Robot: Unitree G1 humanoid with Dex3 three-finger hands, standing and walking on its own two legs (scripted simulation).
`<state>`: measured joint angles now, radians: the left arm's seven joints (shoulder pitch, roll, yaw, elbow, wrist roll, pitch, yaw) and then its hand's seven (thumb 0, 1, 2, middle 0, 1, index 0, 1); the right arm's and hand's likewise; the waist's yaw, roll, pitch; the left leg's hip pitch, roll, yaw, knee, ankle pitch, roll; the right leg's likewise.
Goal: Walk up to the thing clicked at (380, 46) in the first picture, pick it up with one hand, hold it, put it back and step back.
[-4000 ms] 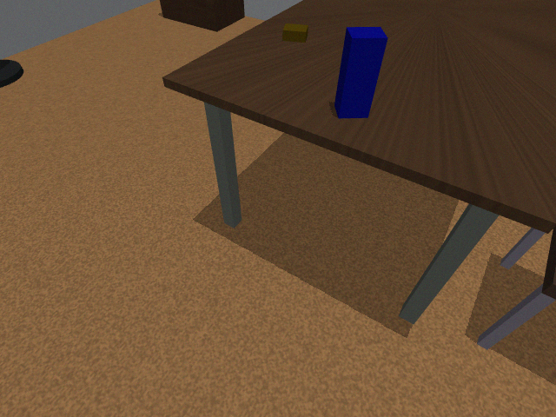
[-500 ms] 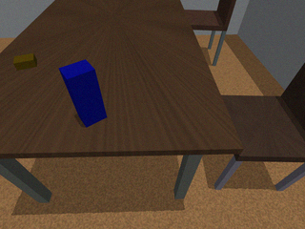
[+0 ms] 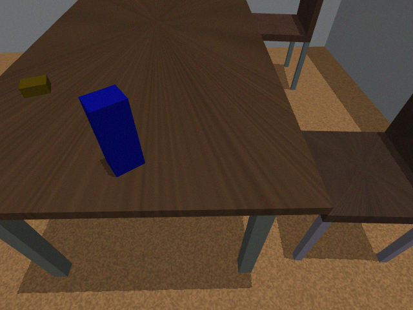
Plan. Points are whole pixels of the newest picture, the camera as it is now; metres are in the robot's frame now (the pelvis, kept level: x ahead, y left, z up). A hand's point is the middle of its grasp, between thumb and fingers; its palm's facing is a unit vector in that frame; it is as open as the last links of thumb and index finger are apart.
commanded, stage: stand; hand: left
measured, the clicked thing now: (116, 134) +0.48 +0.23 +0.08
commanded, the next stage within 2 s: rise first in 1.96 s
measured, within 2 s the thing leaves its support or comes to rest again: neither
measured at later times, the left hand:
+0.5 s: hand out of the picture +0.07 +0.25 -0.16, palm faces -0.04 -0.94 -0.35, open 7.4 cm
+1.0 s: hand out of the picture +0.07 +0.25 -0.16, palm faces -0.04 -0.94 -0.35, open 7.4 cm
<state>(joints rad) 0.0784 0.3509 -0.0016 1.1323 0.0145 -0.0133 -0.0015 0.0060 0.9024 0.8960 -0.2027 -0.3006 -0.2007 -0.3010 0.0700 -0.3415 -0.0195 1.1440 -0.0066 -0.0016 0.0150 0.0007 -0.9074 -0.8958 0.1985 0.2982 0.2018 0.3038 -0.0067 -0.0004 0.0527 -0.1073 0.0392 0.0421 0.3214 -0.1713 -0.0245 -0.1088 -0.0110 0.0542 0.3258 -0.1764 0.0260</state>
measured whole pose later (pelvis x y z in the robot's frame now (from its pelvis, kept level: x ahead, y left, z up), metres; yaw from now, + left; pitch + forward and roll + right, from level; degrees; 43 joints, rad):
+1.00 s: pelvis +0.01 +0.00 +0.00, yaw +1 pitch -2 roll +0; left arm 0.12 0.36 -0.01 1.11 0.02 -0.01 0.00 0.01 0.90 0.90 -0.20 -0.30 -0.20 -0.30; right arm 0.10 -0.35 -0.01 1.14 -0.01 0.00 0.02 0.00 -0.91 -0.90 0.20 0.30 0.20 0.30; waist 0.00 0.00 0.06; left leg -0.11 0.04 0.03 0.32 -0.18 -0.03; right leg -0.10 -0.01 0.04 0.32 -0.19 0.02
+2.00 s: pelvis +0.01 +0.00 +0.00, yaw +1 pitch -2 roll +0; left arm 0.12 0.36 -0.01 1.11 0.02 -0.01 0.00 0.01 0.90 0.90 -0.20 -0.30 -0.20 -0.30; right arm 0.11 -0.35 -0.01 1.13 0.00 0.00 0.01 0.00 -0.91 -0.90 0.20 0.30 0.20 0.30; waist 0.00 0.00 0.06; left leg -0.09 0.04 0.03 0.32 -0.18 -0.03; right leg -0.09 -0.01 0.04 0.32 -0.19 0.02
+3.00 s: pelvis +0.01 -0.01 -0.01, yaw +3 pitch -3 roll +0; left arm 0.45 0.31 0.25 -0.09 -0.04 -0.15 0.04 -0.01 -0.56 0.00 -0.06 -0.04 -0.05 -0.04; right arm 0.26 -0.22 -0.13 0.62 0.02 -0.07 -0.04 -0.01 0.47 -0.02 0.05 0.05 0.05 0.05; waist 0.05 0.05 0.04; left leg -0.12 0.03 -0.01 0.40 -0.23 -0.03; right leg -0.09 -0.02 0.00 0.41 -0.26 0.02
